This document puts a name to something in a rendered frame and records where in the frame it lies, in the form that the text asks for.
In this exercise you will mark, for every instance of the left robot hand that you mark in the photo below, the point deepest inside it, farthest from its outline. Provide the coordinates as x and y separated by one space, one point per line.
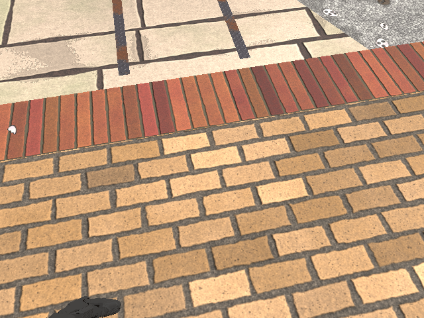
85 307

